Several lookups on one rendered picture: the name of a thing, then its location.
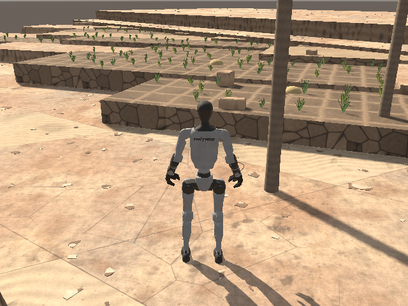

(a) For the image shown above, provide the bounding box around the robot right upper arm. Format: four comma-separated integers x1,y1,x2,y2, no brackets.
218,129,235,164

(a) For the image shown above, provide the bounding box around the robot torso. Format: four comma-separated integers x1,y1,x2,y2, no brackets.
190,125,219,191

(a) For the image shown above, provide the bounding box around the robot left hand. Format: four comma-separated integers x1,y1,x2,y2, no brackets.
165,173,180,186

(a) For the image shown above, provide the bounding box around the robot left foot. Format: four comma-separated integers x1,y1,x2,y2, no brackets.
181,246,191,263

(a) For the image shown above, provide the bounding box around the left robot forearm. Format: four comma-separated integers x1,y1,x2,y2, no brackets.
167,153,179,175

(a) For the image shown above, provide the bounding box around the robot right hand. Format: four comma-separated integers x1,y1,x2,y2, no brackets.
228,174,243,188

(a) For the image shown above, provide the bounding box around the right robot forearm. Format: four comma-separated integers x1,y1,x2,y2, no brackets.
229,155,241,177

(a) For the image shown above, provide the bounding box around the robot left upper arm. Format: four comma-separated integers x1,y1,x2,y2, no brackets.
173,128,191,163

